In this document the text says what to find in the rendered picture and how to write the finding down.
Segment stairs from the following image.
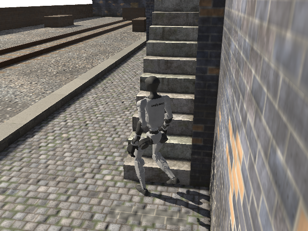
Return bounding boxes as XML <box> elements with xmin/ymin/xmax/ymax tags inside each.
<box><xmin>123</xmin><ymin>0</ymin><xmax>200</xmax><ymax>185</ymax></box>

